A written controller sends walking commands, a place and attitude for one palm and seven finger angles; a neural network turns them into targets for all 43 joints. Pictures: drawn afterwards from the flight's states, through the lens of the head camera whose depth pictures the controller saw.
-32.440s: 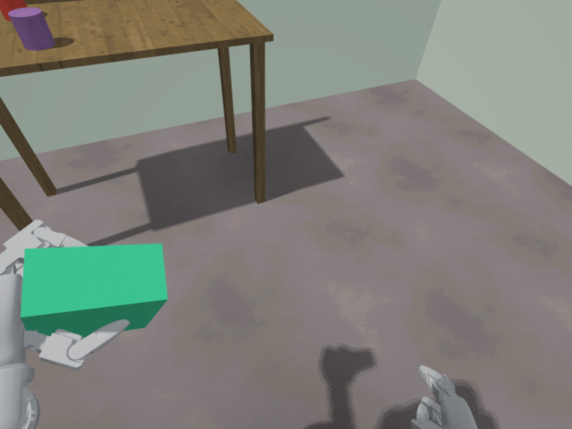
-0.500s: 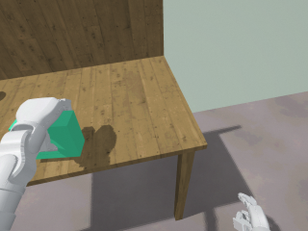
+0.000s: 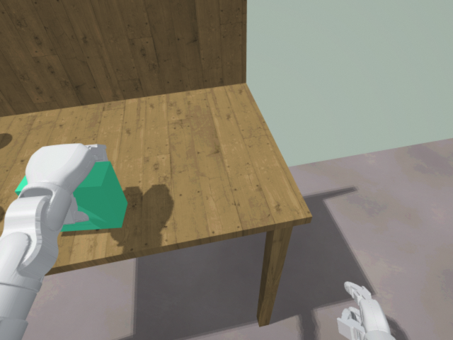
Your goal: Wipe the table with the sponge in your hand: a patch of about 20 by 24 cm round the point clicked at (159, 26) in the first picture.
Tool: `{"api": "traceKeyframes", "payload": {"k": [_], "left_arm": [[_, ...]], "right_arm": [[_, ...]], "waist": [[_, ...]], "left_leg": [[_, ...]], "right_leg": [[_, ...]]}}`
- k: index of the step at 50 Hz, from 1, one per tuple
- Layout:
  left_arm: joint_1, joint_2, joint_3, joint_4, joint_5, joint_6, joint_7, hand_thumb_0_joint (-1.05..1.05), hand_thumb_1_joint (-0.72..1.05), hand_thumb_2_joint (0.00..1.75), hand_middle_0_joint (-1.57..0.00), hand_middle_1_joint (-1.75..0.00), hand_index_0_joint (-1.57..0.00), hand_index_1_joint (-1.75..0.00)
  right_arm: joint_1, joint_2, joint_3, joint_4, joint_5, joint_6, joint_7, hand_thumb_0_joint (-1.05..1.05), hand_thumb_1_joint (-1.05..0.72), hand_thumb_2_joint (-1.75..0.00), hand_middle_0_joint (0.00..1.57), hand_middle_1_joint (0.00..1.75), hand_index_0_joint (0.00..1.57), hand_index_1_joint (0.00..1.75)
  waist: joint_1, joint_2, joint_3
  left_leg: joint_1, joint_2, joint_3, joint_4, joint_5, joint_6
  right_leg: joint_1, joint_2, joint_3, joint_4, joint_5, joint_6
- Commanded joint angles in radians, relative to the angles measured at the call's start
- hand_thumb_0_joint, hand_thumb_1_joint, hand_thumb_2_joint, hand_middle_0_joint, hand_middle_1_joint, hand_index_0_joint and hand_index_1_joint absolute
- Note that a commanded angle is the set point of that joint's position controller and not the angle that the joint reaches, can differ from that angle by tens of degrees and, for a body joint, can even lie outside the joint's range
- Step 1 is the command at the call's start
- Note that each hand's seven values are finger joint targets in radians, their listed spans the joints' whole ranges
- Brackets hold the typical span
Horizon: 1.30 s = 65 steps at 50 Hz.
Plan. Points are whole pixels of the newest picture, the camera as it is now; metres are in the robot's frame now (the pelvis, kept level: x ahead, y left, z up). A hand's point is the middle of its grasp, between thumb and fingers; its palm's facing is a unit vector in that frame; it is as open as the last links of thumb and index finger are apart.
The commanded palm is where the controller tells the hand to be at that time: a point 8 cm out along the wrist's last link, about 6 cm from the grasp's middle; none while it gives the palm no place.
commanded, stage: lower the sponge onto the table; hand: left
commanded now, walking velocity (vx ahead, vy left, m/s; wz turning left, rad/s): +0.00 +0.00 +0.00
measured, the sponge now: (82, 204) +0.28 +0.32 +0.09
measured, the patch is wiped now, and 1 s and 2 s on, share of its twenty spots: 0.05 0.20 0.40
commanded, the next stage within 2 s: wipe forward along the first lane in 0.58 s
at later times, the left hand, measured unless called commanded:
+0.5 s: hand (81, 187) +0.30 +0.32 +0.12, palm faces -0.02 -0.02 -1.00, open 10.0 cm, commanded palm +0.27 +0.32 +0.19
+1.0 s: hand (80, 177) +0.32 +0.33 +0.12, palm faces -0.09 +0.00 -1.00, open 10.0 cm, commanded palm +0.31 +0.34 +0.17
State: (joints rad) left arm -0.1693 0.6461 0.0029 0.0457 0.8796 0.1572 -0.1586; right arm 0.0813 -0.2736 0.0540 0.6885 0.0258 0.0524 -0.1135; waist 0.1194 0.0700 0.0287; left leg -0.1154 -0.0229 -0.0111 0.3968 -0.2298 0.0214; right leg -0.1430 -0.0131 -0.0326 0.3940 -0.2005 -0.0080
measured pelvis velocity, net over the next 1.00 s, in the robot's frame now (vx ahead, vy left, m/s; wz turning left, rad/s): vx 0.01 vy -0.01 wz -0.01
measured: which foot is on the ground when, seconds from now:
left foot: down 0.00-1.00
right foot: down 0.00-1.00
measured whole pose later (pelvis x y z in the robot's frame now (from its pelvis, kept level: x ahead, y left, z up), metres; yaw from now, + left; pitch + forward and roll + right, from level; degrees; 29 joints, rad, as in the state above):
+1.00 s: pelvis +0.01 -0.01 +0.00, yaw +0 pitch +0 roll +0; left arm -0.29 0.65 0.04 0.33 0.92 0.19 -0.14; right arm 0.10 -0.30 0.03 0.72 0.03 0.08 -0.11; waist 0.08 0.09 0.00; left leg -0.16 -0.01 -0.01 0.41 -0.25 0.01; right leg -0.20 0.00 -0.03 0.41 -0.22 -0.02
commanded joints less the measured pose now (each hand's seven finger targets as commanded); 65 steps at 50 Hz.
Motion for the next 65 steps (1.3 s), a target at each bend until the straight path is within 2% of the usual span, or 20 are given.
{"api": "traceKeyframes", "payload": {"k": [1,3,9,13,14,18,20,23,25,28,30,34,38,39,43,45,53,54,58,65], "left_arm": [[-0.323,0.319,0.240,-0.119,0.018,0.034,0.128,0.00,0.10,1.30,-1.20,-1.60,-1.20,-1.60],[-0.302,0.318,0.237,-0.111,0.018,0.092,0.133,0.00,0.10,1.30,-1.20,-1.60,-1.20,-1.60],[-0.300,0.205,0.096,-0.127,0.017,0.184,0.070,0.00,0.10,1.30,-1.20,-1.60,-1.20,-1.60],[-0.328,0.269,0.138,-0.122,0.032,0.152,0.040,0.00,0.10,1.30,-1.20,-1.60,-1.20,-1.60],[-0.356,0.244,0.110,-0.119,0.041,0.128,0.040,0.00,0.10,1.30,-1.20,-1.60,-1.20,-1.60],[-0.337,0.319,0.205,-0.171,0.054,0.050,0.082,0.00,0.10,1.30,-1.20,-1.60,-1.20,-1.60],[-0.266,0.225,0.149,-0.116,0.037,0.048,0.095,0.00,0.10,1.30,-1.20,-1.60,-1.20,-1.60],[-0.259,0.255,0.180,-0.083,0.032,0.080,0.102,0.00,0.10,1.30,-1.20,-1.60,-1.20,-1.60],[-0.264,0.236,0.158,-0.103,0.031,0.086,0.110,0.00,0.10,1.30,-1.20,-1.60,-1.20,-1.60],[-0.258,0.289,0.208,-0.149,0.044,0.096,0.120,0.00,0.10,1.30,-1.20,-1.60,-1.20,-1.60],[-0.223,0.233,0.162,-0.087,0.047,0.102,0.120,0.00,0.10,1.30,-1.20,-1.60,-1.20,-1.60],[-0.226,0.241,0.160,-0.036,0.044,0.114,0.108,0.00,0.10,1.30,-1.20,-1.60,-1.20,-1.60],[-0.323,0.317,0.189,0.077,0.067,0.111,0.098,0.00,0.10,1.30,-1.20,-1.60,-1.20,-1.60],[-0.357,0.265,0.132,0.097,0.076,0.104,0.092,0.00,0.10,1.30,-1.20,-1.60,-1.20,-1.60],[-0.338,0.284,0.150,0.133,0.078,0.081,0.069,0.00,0.10,1.30,-1.20,-1.60,-1.20,-1.60],[-0.338,0.237,0.107,0.156,0.070,0.062,0.057,0.00,0.10,1.30,-1.20,-1.60,-1.20,-1.60],[-0.385,0.323,0.191,0.242,0.076,-0.041,0.066,0.00,0.10,1.30,-1.20,-1.60,-1.20,-1.60],[-0.388,0.283,0.158,0.261,0.077,-0.050,0.072,0.00,0.10,1.30,-1.20,-1.60,-1.20,-1.60],[-0.421,0.322,0.187,0.308,0.088,-0.070,0.093,0.00,0.10,1.30,-1.20,-1.60,-1.20,-1.60],[-0.561,0.266,0.093,0.469,0.114,-0.068,0.114,0.00,0.10,1.30,-1.20,-1.60,-1.20,-1.60]], "right_arm": [[-0.148,-0.120,-0.055,-0.128,0.000,-0.021,0.011,0.00,-0.90,-0.90,0.20,0.30,0.20,0.30],[-0.189,-0.124,-0.049,-0.145,0.005,-0.014,0.024,0.00,-0.90,-0.90,0.20,0.30,0.20,0.30],[-0.210,-0.132,-0.039,-0.165,0.015,-0.008,0.023,0.00,-0.90,-0.90,0.20,0.30,0.20,0.30],[-0.203,-0.143,-0.043,-0.165,0.012,-0.015,0.007,0.00,-0.90,-0.90,0.20,0.30,0.20,0.30],[-0.188,-0.132,-0.036,-0.157,0.010,-0.022,0.004,0.00,-0.90,-0.90,0.20,0.30,0.20,0.30],[-0.183,-0.128,-0.048,-0.158,0.001,-0.028,0.000,0.00,-0.90,-0.90,0.20,0.30,0.20,0.30],[-0.155,-0.117,-0.054,-0.137,0.000,-0.028,0.002,0.00,-0.90,-0.90,0.20,0.30,0.20,0.30],[-0.176,-0.130,-0.051,-0.143,0.008,-0.015,0.012,0.00,-0.90,-0.90,0.20,0.30,0.20,0.30],[-0.171,-0.126,-0.054,-0.139,0.004,-0.015,0.014,0.00,-0.90,-0.90,0.20,0.30,0.20,0.30],[-0.193,-0.132,-0.054,-0.157,0.002,-0.015,0.015,0.00,-0.90,-0.90,0.20,0.30,0.20,0.30],[-0.173,-0.127,-0.056,-0.136,0.002,-0.011,0.012,0.00,-0.90,-0.90,0.20,0.30,0.20,0.30],[-0.176,-0.134,-0.051,-0.135,0.005,-0.008,0.007,0.00,-0.90,-0.90,0.20,0.30,0.20,0.30],[-0.165,-0.152,-0.055,-0.113,0.008,-0.002,-0.004,0.00,-0.90,-0.90,0.20,0.30,0.20,0.30],[-0.151,-0.144,-0.051,-0.109,0.008,-0.007,-0.005,0.00,-0.90,-0.90,0.20,0.30,0.20,0.30],[-0.142,-0.151,-0.061,-0.115,0.008,-0.004,-0.005,0.00,-0.90,-0.90,0.20,0.30,0.20,0.30],[-0.113,-0.146,-0.066,-0.107,0.006,-0.007,-0.005,0.00,-0.90,-0.90,0.20,0.30,0.20,0.30],[-0.062,-0.159,-0.082,-0.109,0.007,-0.014,-0.009,0.00,-0.90,-0.90,0.20,0.30,0.20,0.30],[-0.048,-0.152,-0.080,-0.104,0.008,-0.017,-0.009,0.00,-0.90,-0.90,0.20,0.30,0.20,0.30],[-0.026,-0.165,-0.090,-0.093,0.010,-0.010,-0.006,0.00,-0.90,-0.90,0.20,0.30,0.20,0.30],[0.018,-0.166,-0.089,-0.064,0.017,-0.008,-0.010,0.00,-0.90,-0.90,0.20,0.30,0.20,0.30]], "waist": [[0.006,0.091,-0.235],[0.017,0.098,-0.242],[-0.022,-0.021,-0.246],[-0.030,-0.052,-0.238],[-0.037,-0.061,-0.238],[-0.006,0.023,-0.284],[-0.016,0.017,-0.245],[-0.008,0.026,-0.206],[-0.010,0.031,-0.234],[0.003,0.037,-0.269],[-0.016,-0.006,-0.233],[-0.021,-0.054,-0.214],[-0.035,-0.050,-0.180],[-0.046,-0.047,-0.188],[-0.034,-0.014,-0.222],[-0.046,-0.031,-0.230],[-0.045,-0.072,-0.231],[-0.053,-0.086,-0.228],[-0.055,-0.067,-0.217],[-0.089,-0.097,-0.189]], "left_leg": [[-0.010,-0.014,-0.001,-0.065,0.329,-0.014],[-0.021,-0.014,-0.003,-0.069,0.319,-0.017],[-0.020,-0.014,0.008,-0.078,0.265,0.006],[-0.005,-0.011,0.001,-0.075,0.218,0.018],[-0.010,-0.017,0.010,-0.071,0.222,0.019],[0.018,-0.020,-0.004,-0.058,0.281,0.013],[0.011,-0.017,0.007,-0.057,0.314,0.010],[-0.015,-0.015,0.005,-0.065,0.276,0.002],[-0.012,-0.017,0.013,-0.066,0.305,0.003],[0.000,-0.021,0.006,-0.053,0.332,0.005],[-0.018,-0.020,0.018,-0.056,0.311,0.008],[-0.041,-0.021,0.024,-0.053,0.252,0.012],[-0.052,-0.023,0.029,-0.047,0.207,0.012],[-0.063,-0.027,0.037,-0.044,0.214,0.013],[-0.052,-0.027,0.029,-0.031,0.232,0.015],[-0.057,-0.028,0.037,-0.024,0.240,0.018],[-0.101,-0.027,0.033,0.002,0.212,0.021],[-0.111,-0.031,0.039,0.008,0.217,0.022],[-0.132,-0.028,0.035,0.010,0.195,0.016],[-0.174,-0.033,0.038,0.003,0.103,0.018]], "right_leg": [[0.136,0.041,0.022,-0.035,0.166,-0.066],[0.153,0.046,0.043,-0.031,0.167,-0.074],[0.142,0.036,0.009,-0.033,0.137,-0.052],[0.111,0.049,0.022,-0.047,0.105,-0.051],[0.111,0.039,0.008,-0.041,0.098,-0.046],[0.137,0.054,0.034,-0.033,0.147,-0.062],[0.127,0.045,0.013,-0.031,0.167,-0.056],[0.111,0.052,0.031,-0.041,0.153,-0.063],[0.140,0.042,0.017,-0.030,0.175,-0.058],[0.160,0.050,0.040,-0.022,0.214,-0.064],[0.145,0.044,0.019,-0.025,0.194,-0.054],[0.129,0.039,0.022,-0.025,0.160,-0.047],[0.088,0.048,0.047,-0.046,0.133,-0.049],[0.088,0.039,0.024,-0.036,0.133,-0.044],[0.098,0.045,0.037,-0.030,0.170,-0.051],[0.100,0.038,0.021,-0.021,0.185,-0.043],[0.068,0.042,0.036,-0.005,0.189,-0.043],[0.065,0.037,0.025,0.004,0.193,-0.037],[0.040,0.044,0.031,0.002,0.179,-0.045],[-0.023,0.042,0.015,-0.008,0.075,-0.037]]}}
